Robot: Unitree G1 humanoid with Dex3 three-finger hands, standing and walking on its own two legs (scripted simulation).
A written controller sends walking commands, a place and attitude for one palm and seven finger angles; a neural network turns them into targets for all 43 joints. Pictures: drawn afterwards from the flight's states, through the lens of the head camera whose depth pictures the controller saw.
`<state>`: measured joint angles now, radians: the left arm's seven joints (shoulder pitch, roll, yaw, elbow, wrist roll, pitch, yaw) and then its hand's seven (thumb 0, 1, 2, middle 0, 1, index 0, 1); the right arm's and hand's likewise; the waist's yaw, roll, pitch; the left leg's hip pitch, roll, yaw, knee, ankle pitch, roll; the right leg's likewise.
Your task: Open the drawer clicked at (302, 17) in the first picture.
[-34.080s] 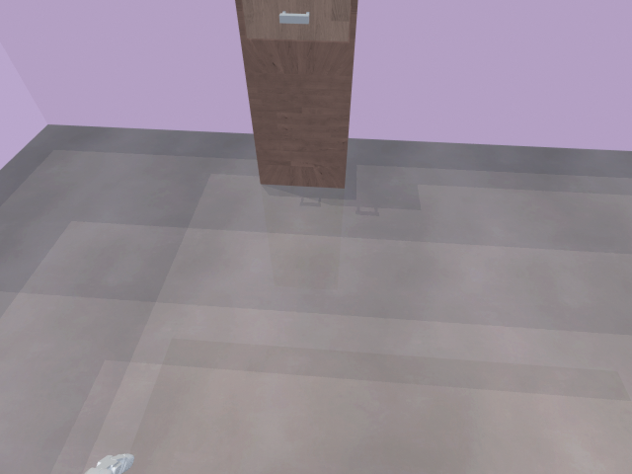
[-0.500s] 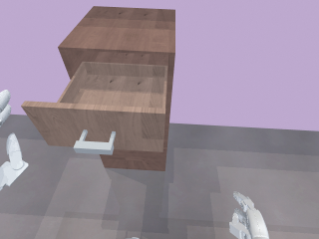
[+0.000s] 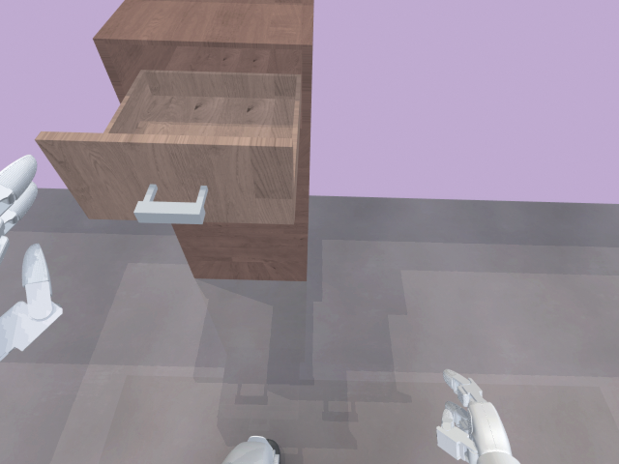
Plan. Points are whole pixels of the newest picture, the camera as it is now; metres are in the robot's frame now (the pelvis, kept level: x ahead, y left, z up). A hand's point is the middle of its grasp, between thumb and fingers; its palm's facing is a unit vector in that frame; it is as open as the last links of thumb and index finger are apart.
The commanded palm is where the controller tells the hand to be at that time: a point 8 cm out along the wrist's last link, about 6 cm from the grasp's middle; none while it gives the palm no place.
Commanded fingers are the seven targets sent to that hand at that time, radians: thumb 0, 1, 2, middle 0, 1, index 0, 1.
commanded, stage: stop stepping back and stand still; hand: left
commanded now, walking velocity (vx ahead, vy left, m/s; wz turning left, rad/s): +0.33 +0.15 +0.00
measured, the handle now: (174, 202) +0.48 +0.25 +0.03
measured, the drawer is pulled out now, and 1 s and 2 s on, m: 0.30 0.30 0.30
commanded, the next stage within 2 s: let the arm hang, fingers relaxed in 0.90 s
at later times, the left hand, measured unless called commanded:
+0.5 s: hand out of the picture +0.07 +0.24 +0.22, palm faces +0.50 -0.75 -0.43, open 7.4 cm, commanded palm +0.01 +0.28 +0.22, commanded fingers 0.00 0.90 0.90 -0.20 -0.30 -0.20 -0.30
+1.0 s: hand out of the picture +0.04 +0.23 +0.21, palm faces +0.49 -0.70 -0.52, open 7.4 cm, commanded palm none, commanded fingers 0.00 0.90 0.90 -0.20 -0.30 -0.20 -0.30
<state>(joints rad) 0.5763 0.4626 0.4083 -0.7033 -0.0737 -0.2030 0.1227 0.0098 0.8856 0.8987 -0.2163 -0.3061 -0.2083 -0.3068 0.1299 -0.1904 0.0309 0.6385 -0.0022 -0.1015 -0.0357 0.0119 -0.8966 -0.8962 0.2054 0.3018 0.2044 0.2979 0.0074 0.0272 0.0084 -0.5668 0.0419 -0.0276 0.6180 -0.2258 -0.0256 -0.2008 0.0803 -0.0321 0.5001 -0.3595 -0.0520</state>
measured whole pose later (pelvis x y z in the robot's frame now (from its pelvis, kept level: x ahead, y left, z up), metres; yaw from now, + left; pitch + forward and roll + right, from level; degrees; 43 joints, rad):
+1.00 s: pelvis -0.13 -0.02 +0.00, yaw +4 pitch +0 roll +1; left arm 0.62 0.45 0.45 -0.64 -0.02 -0.22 0.18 0.01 0.89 0.90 -0.21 -0.31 -0.21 -0.31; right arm 0.28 -0.18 0.03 0.63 0.00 -0.15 -0.06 0.01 -0.90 -0.90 0.20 0.30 0.20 0.30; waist -0.01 0.00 -0.03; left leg -0.31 0.07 0.06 0.59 -0.28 -0.03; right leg -0.30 -0.01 -0.08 0.60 -0.31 -0.02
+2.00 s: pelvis -0.13 +0.00 +0.01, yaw +6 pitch -2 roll +0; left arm 0.25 0.15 0.01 1.11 0.01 0.01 0.04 0.00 0.92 0.90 -0.20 -0.30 -0.20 -0.30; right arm 0.32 -0.11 0.00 1.12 -0.02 0.01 -0.04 0.00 -0.90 -0.90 0.20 0.30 0.20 0.30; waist -0.01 0.01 0.05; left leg -0.19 0.04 0.07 0.42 -0.20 -0.01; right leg -0.19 -0.02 -0.10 0.42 -0.20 -0.02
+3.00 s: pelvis -0.11 -0.01 +0.02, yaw +5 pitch -1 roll +0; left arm 0.23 0.15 0.01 1.12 0.01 0.00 0.04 0.00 0.91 0.90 -0.20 -0.30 -0.20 -0.30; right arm 0.26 -0.15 -0.01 1.13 -0.02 0.01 -0.04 0.00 -0.90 -0.90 0.20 0.30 0.20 0.30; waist -0.01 0.02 0.07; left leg -0.15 0.05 0.07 0.39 -0.22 -0.02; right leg -0.15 -0.01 -0.09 0.40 -0.23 -0.03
